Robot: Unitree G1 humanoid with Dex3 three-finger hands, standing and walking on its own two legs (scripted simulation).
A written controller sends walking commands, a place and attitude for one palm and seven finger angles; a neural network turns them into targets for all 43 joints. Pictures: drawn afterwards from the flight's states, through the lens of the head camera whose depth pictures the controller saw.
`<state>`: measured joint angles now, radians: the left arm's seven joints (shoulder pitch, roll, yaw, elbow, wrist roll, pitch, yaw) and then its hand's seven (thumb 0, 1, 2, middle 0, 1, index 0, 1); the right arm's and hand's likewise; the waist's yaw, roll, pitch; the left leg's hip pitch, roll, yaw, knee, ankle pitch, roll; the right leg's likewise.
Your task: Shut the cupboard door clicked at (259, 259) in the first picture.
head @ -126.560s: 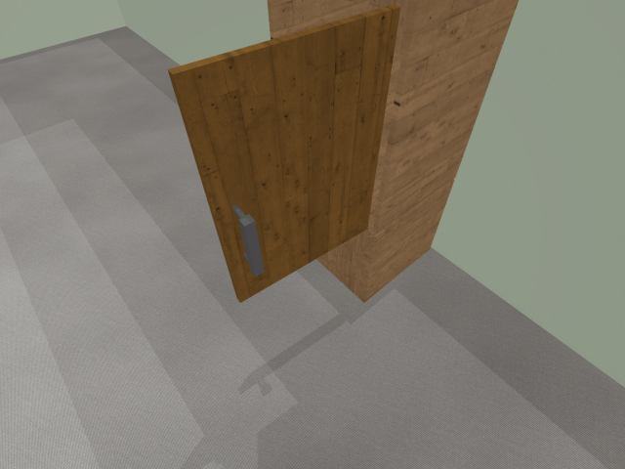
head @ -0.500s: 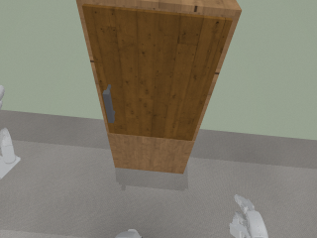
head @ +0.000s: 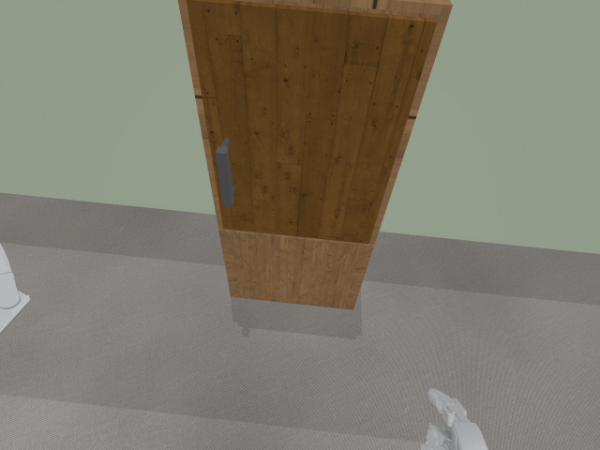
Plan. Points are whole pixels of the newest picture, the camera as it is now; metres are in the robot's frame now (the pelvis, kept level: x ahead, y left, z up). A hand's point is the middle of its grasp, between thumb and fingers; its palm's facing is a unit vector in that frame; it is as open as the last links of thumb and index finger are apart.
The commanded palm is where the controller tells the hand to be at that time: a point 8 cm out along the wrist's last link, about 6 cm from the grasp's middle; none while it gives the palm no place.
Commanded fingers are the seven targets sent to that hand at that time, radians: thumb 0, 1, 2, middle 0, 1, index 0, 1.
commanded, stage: stop stepping back and stand still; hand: left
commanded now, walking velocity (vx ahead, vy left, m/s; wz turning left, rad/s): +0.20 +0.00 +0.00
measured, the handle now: (227, 173) +0.71 +0.22 -0.09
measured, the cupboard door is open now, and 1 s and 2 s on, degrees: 0 0 0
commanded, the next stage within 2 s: let the arm hang, fingers relaxed in 1.48 s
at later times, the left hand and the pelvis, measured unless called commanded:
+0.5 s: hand (8, 333) +0.17 +0.26 +0.19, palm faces +0.47 -0.78 -0.42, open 7.4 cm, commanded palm +0.10 +0.30 +0.19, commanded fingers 0.00 0.90 0.90 -0.20 -0.30 -0.20 -0.30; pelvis -0.03 +0.00 +0.01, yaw +1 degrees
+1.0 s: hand (14, 309) +0.19 +0.27 +0.18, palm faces +0.40 -0.80 -0.44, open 7.4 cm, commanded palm +0.13 +0.31 +0.19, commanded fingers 0.00 0.90 0.90 -0.20 -0.30 -0.20 -0.30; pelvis -0.01 +0.01 +0.02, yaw +0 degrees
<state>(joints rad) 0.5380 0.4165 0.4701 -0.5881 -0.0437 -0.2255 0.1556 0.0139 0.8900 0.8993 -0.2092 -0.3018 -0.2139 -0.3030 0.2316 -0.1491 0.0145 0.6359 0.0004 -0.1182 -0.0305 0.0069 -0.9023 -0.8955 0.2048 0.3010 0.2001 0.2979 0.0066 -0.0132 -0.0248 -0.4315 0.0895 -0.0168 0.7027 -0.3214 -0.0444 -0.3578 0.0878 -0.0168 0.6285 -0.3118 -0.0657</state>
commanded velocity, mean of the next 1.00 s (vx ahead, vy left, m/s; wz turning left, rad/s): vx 0.04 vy -0.01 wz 0.00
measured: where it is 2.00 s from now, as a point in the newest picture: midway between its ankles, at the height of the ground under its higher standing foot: outside the picture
